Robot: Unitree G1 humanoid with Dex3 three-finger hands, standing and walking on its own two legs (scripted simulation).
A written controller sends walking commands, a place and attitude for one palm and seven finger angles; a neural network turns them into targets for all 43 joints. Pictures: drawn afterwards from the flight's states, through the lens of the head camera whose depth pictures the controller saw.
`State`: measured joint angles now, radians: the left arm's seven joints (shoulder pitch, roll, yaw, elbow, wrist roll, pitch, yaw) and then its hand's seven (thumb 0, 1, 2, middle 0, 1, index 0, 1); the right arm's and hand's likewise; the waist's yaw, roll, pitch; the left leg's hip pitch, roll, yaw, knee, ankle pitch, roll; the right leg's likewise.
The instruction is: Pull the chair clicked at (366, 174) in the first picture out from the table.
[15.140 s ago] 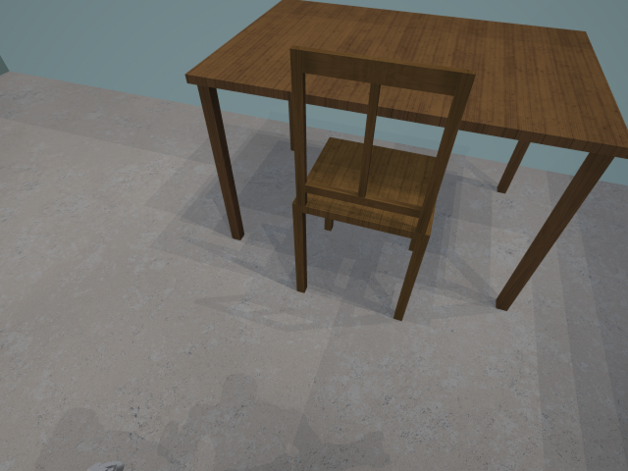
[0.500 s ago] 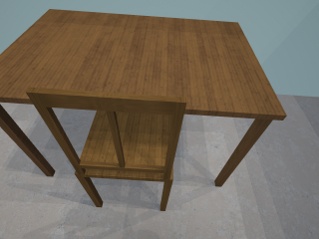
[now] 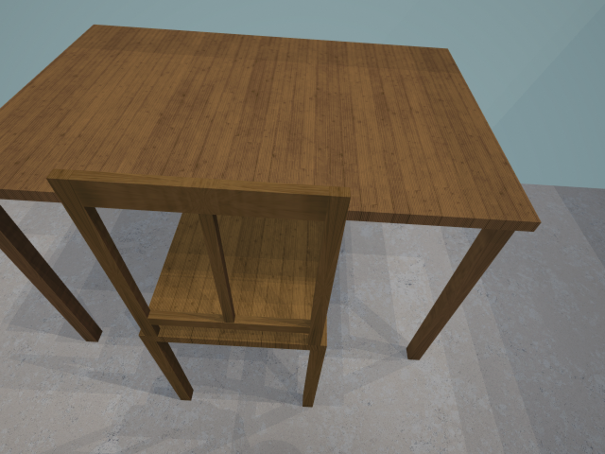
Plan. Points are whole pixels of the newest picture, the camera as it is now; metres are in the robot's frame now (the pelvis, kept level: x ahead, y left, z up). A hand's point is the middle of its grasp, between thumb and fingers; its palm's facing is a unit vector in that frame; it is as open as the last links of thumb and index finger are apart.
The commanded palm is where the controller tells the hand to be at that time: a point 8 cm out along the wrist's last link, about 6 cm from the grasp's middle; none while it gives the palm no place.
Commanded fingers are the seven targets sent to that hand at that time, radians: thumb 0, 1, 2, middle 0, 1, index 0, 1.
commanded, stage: raise the hand toward the chair's back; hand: left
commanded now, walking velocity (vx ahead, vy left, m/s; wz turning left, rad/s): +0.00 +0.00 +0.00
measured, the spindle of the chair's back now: (220, 274) +0.40 +0.17 -0.06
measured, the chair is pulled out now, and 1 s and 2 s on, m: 0.00 0.00 0.00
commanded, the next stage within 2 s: aim the fingers beside a spindle in 2.00 s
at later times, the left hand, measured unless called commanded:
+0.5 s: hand (176, 450) +0.14 +0.16 -0.04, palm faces +0.19 -0.98 -0.10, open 10.8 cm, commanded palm +0.13 +0.21 -0.06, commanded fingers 0.00 0.18 0.59 -0.13 -0.19 -0.13 -0.19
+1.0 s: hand (185, 413) +0.19 +0.17 -0.07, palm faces -0.03 -1.00 -0.02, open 15.1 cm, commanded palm +0.16 +0.23 -0.04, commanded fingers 0.00 -0.41 0.34 -0.07 -0.09 -0.07 -0.09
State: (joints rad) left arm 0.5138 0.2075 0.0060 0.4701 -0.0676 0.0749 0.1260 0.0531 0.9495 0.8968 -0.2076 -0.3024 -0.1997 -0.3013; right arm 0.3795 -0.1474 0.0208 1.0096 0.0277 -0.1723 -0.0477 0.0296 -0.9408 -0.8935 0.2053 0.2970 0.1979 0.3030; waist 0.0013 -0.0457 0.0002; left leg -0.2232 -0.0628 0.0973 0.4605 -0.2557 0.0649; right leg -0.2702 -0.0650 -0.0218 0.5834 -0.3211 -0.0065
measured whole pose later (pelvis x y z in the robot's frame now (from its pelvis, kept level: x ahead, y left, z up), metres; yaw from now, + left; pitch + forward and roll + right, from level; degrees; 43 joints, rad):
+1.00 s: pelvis -0.02 -0.03 -0.09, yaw +2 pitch +18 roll -2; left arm 0.40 0.24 0.18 0.08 -0.30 -0.46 -0.34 0.00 -0.19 0.44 -0.09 -0.13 -0.08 -0.13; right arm 0.22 -0.27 -0.05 0.60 0.04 -0.23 -0.05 0.01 -0.90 -0.89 0.20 0.30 0.19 0.30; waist -0.03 0.02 -0.13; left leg -0.96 0.01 0.02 1.19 -0.54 0.04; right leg -0.93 0.00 -0.12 1.14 -0.52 -0.06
